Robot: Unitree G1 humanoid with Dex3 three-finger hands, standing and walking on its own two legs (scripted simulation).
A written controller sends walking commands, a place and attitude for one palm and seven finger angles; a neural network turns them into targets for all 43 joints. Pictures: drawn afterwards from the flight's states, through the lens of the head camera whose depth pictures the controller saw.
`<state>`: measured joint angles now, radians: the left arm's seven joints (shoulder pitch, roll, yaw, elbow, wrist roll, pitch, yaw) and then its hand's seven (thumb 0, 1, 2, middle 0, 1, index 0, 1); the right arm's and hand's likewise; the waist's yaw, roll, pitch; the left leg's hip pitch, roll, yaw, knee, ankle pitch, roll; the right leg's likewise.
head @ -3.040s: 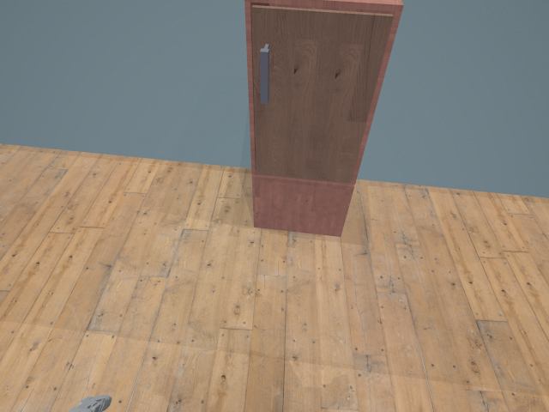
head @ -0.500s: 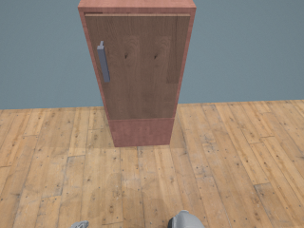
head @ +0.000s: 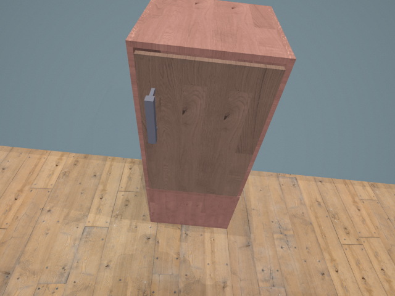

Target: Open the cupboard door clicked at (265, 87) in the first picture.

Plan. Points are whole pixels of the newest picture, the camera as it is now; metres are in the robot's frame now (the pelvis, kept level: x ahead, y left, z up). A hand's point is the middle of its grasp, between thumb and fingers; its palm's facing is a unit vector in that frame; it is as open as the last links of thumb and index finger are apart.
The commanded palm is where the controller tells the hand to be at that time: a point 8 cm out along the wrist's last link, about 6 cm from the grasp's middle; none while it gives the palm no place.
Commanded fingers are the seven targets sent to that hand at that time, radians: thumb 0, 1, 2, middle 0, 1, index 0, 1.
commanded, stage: come to a stop and stand still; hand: left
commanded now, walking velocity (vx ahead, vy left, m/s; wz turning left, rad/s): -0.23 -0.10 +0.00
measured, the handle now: (152, 116) +0.56 +0.18 +0.03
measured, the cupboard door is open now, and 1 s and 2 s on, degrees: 0 0 0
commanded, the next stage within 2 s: look again from close up in 1.24 s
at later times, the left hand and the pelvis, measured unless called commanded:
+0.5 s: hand out of the picture -0.03 +0.13 -0.15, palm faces +0.04 -0.97 -0.24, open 7.3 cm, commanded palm none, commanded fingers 0.00 0.90 0.90 -0.20 -0.30 -0.20 -0.30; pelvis -0.05 -0.06 +0.01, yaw -2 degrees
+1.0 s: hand out of the picture -0.06 +0.18 -0.17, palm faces +0.06 -0.99 -0.16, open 7.3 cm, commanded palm none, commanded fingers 0.00 0.90 0.90 -0.20 -0.30 -0.20 -0.30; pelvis -0.04 +0.01 +0.01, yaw -1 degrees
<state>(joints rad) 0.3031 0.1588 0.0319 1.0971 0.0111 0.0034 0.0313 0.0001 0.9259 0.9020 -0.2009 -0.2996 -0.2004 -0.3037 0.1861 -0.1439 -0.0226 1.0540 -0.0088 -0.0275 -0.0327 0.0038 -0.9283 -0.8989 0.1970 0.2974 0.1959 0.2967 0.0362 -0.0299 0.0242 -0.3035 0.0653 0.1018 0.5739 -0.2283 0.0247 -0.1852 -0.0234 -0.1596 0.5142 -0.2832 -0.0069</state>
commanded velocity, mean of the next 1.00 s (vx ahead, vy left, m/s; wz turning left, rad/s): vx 0.02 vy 0.04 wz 0.00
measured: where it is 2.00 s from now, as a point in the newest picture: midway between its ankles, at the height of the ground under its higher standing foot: outside the picture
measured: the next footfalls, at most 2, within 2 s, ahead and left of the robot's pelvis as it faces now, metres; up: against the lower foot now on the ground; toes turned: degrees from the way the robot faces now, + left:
right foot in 0.34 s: -0.01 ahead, -0.16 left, +0.00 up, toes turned -5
left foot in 0.78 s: -0.04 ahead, +0.11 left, +0.00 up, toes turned +3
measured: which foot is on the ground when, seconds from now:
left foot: down 0.00-0.34, up 0.36-0.76, down 0.78-1.00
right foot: down 0.00-0.00, up 0.02-0.32, down 0.34-1.00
